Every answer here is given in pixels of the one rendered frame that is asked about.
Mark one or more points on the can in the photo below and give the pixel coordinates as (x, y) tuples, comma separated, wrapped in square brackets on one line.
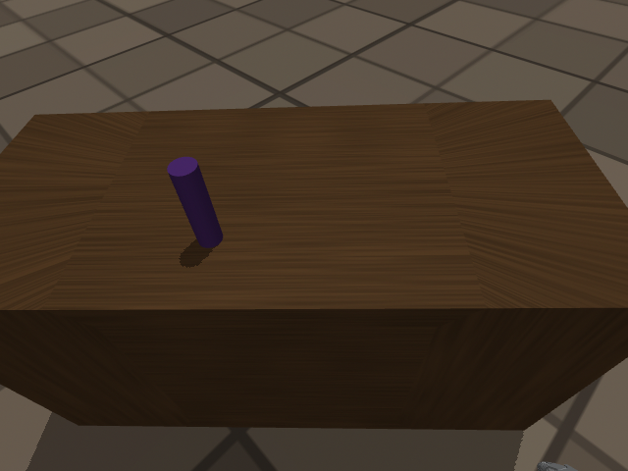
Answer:
[(187, 179)]

